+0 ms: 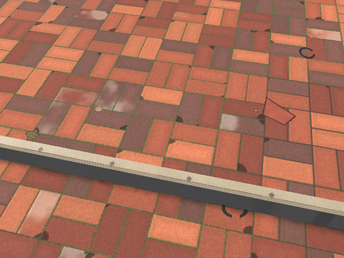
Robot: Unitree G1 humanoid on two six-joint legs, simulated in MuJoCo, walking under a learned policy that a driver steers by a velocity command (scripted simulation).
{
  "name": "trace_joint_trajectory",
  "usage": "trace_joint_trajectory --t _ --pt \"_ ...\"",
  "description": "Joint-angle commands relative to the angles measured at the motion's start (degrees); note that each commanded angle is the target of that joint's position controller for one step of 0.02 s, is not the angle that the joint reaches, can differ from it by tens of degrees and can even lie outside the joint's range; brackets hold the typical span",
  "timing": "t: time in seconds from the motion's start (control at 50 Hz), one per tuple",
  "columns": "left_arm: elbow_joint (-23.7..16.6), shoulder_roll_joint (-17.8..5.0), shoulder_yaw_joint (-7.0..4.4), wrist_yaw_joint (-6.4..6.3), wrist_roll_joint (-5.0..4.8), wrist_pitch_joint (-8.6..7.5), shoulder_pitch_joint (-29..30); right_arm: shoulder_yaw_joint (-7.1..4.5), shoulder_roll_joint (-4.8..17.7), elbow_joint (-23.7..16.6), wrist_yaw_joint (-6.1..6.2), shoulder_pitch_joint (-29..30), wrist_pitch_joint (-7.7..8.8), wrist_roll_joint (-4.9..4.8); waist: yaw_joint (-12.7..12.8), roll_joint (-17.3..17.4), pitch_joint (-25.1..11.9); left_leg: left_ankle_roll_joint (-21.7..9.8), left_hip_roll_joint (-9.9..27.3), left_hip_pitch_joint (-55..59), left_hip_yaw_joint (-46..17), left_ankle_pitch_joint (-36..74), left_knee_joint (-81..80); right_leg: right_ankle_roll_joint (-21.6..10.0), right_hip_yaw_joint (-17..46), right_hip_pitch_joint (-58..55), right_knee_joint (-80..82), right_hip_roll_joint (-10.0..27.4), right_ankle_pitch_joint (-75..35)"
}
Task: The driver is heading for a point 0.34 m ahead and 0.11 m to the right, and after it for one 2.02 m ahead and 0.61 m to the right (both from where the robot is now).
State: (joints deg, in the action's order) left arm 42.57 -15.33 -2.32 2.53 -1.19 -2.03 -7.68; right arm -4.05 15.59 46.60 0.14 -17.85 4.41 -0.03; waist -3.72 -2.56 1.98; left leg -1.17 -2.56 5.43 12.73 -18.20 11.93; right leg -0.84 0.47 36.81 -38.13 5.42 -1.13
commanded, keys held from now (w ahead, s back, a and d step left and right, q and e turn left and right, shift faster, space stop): w+e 0.18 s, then e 0.64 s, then no key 0.08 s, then q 0.10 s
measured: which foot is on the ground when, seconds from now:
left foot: down 0.00-0.10, up 0.12-0.52, down 0.54-0.96, up 0.98-1.00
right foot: up 0.00-0.08, down 0.10-0.54, up 0.56-0.94, down 0.96-1.00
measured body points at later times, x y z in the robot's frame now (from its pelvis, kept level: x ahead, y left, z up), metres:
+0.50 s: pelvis +0.26 -0.03 +0.00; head +0.30 -0.06 +0.45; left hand +0.44 +0.23 -0.10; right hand +0.40 -0.34 -0.08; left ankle +0.44 +0.05 -0.72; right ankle +0.19 -0.11 -0.73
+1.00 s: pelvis +0.31 -0.06 +0.00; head +0.32 -0.09 +0.45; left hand +0.59 +0.08 -0.09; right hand +0.27 -0.37 -0.12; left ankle +0.43 +0.03 -0.73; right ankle +0.26 -0.16 -0.74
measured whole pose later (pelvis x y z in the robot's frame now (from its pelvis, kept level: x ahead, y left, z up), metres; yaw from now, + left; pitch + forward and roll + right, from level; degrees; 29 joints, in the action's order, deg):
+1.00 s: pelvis +0.31 -0.06 +0.00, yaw -33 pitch +1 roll +1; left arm 37.0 -16.2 -2.8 -0.6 1.2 3.2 -10.2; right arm -3.1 17.3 44.1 0.6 -8.3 -0.5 0.5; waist -1.7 1.3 2.4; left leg 2.1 4.5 -20.7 5.4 -17.8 33.0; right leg -1.4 0.0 16.3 -32.1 0.7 16.4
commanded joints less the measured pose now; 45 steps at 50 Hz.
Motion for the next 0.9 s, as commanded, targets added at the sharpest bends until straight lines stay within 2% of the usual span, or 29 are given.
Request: trace_joint_trajectory --t 0.02,0.06,0.08,0.1,0.12,0.14,0.16,0.18,0.2,0.22,0.24,0.28,0.32,0.36,0.4,0.44,0.5,0.52,0.54,0.56,0.58,0.6,0.62,0.64,0.68,0.7,0.76,0.84,0.9 --pt "-7.03 -4.45 -1.03 1.18 -0.05 -0.87 6.24 -2.86 10.93 -2.19 0.70 0.34 -0.85 -0.76 0.54 5.36 3.01 -6.80 18.90 1.96 -2.83 40.32 2.19 -2.73 -3.11 1.93 2.53 -1.63 5.92" --pt "-6.71 -6.99 -2.43 1.24 -0.13 -0.40 0.45 -3.28 12.60 -2.60 1.25 1.58 -1.78 -0.94 4.55 7.70 -2.11 -5.31 18.38 2.54 -1.37 58.86 12.95 -5.31 -6.48 -7.45 1.77 -5.92 11.58" --pt "-5.09 -9.48 -3.90 0.85 -0.24 -0.26 -7.06 -3.17 12.70 -2.82 1.46 2.42 -2.11 -1.16 9.01 7.12 -6.21 -3.86 16.81 -0.82 -0.17 60.69 23.51 -7.20 -7.02 -18.13 4.29 -8.42 10.47" --pt "-2.89 -13.40 -5.87 -0.15 -0.25 0.19 -16.67 -2.49 11.50 -3.46 1.76 2.35 -1.84 -0.85 13.66 3.76 -11.38 -1.50 14.39 -11.97 0.07 49.04 39.13 -9.86 -1.18 -35.03 6.80 -7.01 8.48" --pt "-2.68 -19.99 -7.18 -0.90 -0.60 0.09 -17.38 0.13 3.02 -6.48 0.90 -3.05 -0.48 1.19 7.73 -12.39 -15.36 2.74 3.15 -39.06 -2.25 -3.36 60.59 -20.03 29.71 -55.20 10.13 8.14 16.43" --pt "-4.69 -16.51 -5.89 -0.75 -0.07 -0.90 -17.90 0.36 5.40 -6.88 -0.02 0.59 1.98 -0.19 10.19 -7.62 -23.97 2.45 -0.94 -47.36 -16.96 -16.35 69.26 -24.56 49.11 -61.23 19.64 13.75 23.31" --pt "-4.49 -13.03 -4.87 -0.70 0.44 -1.63 -16.13 -0.46 8.78 -8.73 -0.76 6.71 3.38 -2.43 11.65 -4.32 -16.83 0.93 2.57 -52.42 -19.48 -11.18 68.75 -21.12 41.20 -57.15 21.64 12.39 20.61" --pt "-4.78 -11.61 -4.45 -0.74 0.18 -2.06 -12.85 -0.05 8.35 -9.30 -0.67 8.23 4.12 -2.21 9.35 -0.24 -11.05 -0.04 5.22 -51.28 -18.92 -6.09 63.53 -18.89 33.63 -48.88 21.51 9.94 15.60" --pt "-5.65 -10.20 -3.97 -0.76 0.27 -2.17 -8.18 -0.29 8.46 -8.85 -0.17 8.54 4.20 -0.61 6.47 2.44 -6.35 0.56 6.80 -48.00 -18.29 -3.77 58.34 -17.37 27.90 -40.12 21.45 7.96 3.56" --pt "-6.77 -8.79 -3.43 -1.10 0.95 -2.21 -5.30 -0.82 9.40 -8.50 0.13 7.72 3.55 0.42 4.42 2.12 -5.15 1.33 7.95 -43.21 -18.33 -2.70 56.04 -16.83 23.40 -34.10 21.76 6.70 -8.20" --pt "-7.44 -8.94 -3.43 -1.37 1.31 -2.15 -4.09 -0.95 9.37 -8.52 0.18 6.73 2.72 0.82 3.11 1.80 -4.72 2.33 7.89 -40.14 -17.99 -2.64 54.58 -16.77 21.15 -30.26 21.99 5.86 -15.95" --pt "-7.07 -10.34 -3.81 -2.06 1.07 -2.12 -3.63 -0.41 7.30 -8.29 0.51 5.44 1.37 1.29 1.95 2.21 -4.50 4.56 6.92 -37.61 -16.21 -1.10 48.59 -16.35 15.92 -25.06 21.85 4.12 -26.89" --pt "-6.46 -12.10 -4.38 -2.97 0.69 -1.44 -4.05 0.29 5.54 -8.97 0.90 7.75 0.61 1.35 2.42 0.78 -4.68 6.10 4.49 -35.38 -14.69 4.47 39.57 -14.40 11.70 -21.63 20.75 0.89 -28.91" --pt "-5.89 -12.12 -4.49 -3.79 -0.05 -0.17 -4.81 0.77 4.72 -9.42 0.73 10.76 0.33 1.14 3.74 -1.54 -6.59 6.63 2.02 -31.34 -14.15 13.17 30.94 -11.41 9.78 -20.29 18.95 -1.99 -24.80" --pt "-5.27 -12.02 -4.50 -4.36 -0.15 0.92 -6.47 0.74 5.20 -10.37 0.33 14.23 0.18 0.54 5.42 -2.64 -7.73 6.66 0.26 -29.40 -14.63 18.58 24.70 -9.53 11.82 -21.31 17.48 -2.14 -18.30" --pt "-5.34 -11.43 -4.38 -4.61 0.09 1.61 -6.64 0.48 6.16 -11.04 0.12 16.13 0.06 0.31 5.79 -3.70 -7.92 6.19 -0.44 -29.20 -16.42 17.68 20.95 -8.74 15.67 -23.69 15.07 -1.14 -13.69" --pt "-6.53 -10.07 -4.05 -4.96 0.24 1.94 -3.79 -0.65 8.48 -10.40 -0.03 13.03 0.77 0.60 3.16 -5.23 -7.60 3.71 0.62 -26.60 -18.57 16.86 14.28 -7.04 21.81 -27.10 8.81 -0.66 -8.06" --pt "-7.15 -8.86 -3.66 -4.90 0.29 1.90 -2.87 -0.96 9.06 -9.97 0.19 10.84 1.28 1.06 1.77 -4.49 -8.32 2.01 2.51 -21.49 -18.36 23.53 9.53 -5.27 21.38 -26.13 4.35 -3.09 -4.87" --pt "-8.40 -5.73 -2.57 -4.77 1.18 1.60 -3.79 -1.49 12.08 -10.22 0.83 7.97 1.42 2.21 1.64 2.29 -13.61 -2.03 12.54 -9.91 -26.20 38.49 10.78 -2.56 17.32 -20.70 -7.46 -7.16 8.20" --pt "-8.07 -3.21 -1.78 -4.56 1.12 1.34 -14.11 -1.41 13.57 -10.63 1.24 8.16 0.49 3.84 6.90 16.19 -17.93 -13.43 26.64 3.50 -43.46 55.67 12.19 0.99 11.76 -6.79 -20.31 -14.98 43.23" --pt "-6.52 -9.59 -2.87 -4.15 0.70 1.74 -17.41 -1.56 11.33 -10.03 1.11 7.29 -0.57 1.76 6.68 15.93 -20.20 -17.00 30.22 2.44 -50.17 42.96 10.82 3.06 9.97 -3.18 -28.97 -9.99 42.06" --pt "-6.04 -13.34 -4.14 -4.33 0.16 2.70 -12.62 -0.61 7.82 -11.19 1.27 9.00 -1.07 1.11 4.57 10.41 -15.18 -14.72 25.55 -1.70 -42.72 33.42 10.24 4.51 9.09 -1.63 -33.05 -7.86 37.33" --pt "-6.19 -13.45 -4.51 -4.70 0.06 3.83 -9.46 -0.15 6.59 -11.40 1.34 10.70 -1.79 1.24 4.27 7.52 -12.13 -12.10 21.75 -6.13 -36.44 25.57 9.21 5.37 7.62 -1.10 -34.04 -6.61 33.19" --pt "-6.75 -12.97 -4.56 -5.01 0.21 4.80 -7.78 0.09 6.35 -11.67 1.52 12.71 -2.43 1.08 4.34 7.42 -9.12 -11.16 19.61 -10.87 -32.80 19.96 7.54 5.94 7.04 -1.37 -33.91 -5.56 30.58" --pt "-7.69 -9.60 -3.78 -4.86 0.20 5.53 -7.25 -0.21 7.70 -11.21 2.08 14.22 -3.20 1.69 4.97 9.71 -5.65 -10.50 15.75 -18.58 -25.11 17.68 4.34 6.21 3.83 -5.47 -30.30 -5.17 26.72" --pt "-8.04 -8.27 -3.45 -4.85 0.24 5.41 -7.18 -0.30 7.69 -10.84 2.29 13.80 -3.39 1.78 4.73 10.63 -5.88 -10.96 15.30 -18.45 -22.92 18.87 3.88 6.31 2.62 -6.22 -27.96 -5.22 26.14" --pt "-9.38 -7.08 -2.94 -4.54 0.70 4.90 -5.03 -0.81 8.46 -9.94 2.68 12.70 -3.68 1.45 3.57 11.04 -8.31 -12.84 17.72 -15.11 -20.32 22.71 3.97 6.19 1.79 -7.47 -21.25 -3.19 25.01" --pt "-10.27 -6.98 -2.60 -3.57 0.77 4.86 -3.41 -1.57 10.29 -9.30 2.28 13.34 -4.29 0.95 2.87 11.49 -9.33 -12.78 18.98 -16.07 -17.21 20.70 3.98 4.47 -0.23 -13.81 -11.56 -2.49 22.72" --pt "-9.88 -7.06 -2.70 -2.96 0.99 4.91 -4.69 -1.68 10.97 -8.03 1.59 12.91 -4.54 -0.19 3.70 11.43 -8.78 -11.51 19.23 -15.92 -16.77 18.40 6.09 2.11 -1.69 -18.53 -1.35 -3.93 20.40"
Velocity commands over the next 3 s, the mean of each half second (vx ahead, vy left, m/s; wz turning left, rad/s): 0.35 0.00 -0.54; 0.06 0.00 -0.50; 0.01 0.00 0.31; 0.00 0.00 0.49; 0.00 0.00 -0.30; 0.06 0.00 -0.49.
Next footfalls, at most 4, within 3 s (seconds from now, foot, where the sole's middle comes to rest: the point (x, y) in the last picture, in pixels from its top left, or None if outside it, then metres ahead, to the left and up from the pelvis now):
0.10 right None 0.23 -0.12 -0.77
0.54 left None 0.47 0.02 -0.77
0.96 right None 0.29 -0.18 -0.77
1.42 left None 0.36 0.06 -0.77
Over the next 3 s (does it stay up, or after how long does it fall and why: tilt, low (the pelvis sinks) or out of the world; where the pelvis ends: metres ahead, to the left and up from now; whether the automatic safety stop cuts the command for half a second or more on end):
stays up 0.32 -0.11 0.01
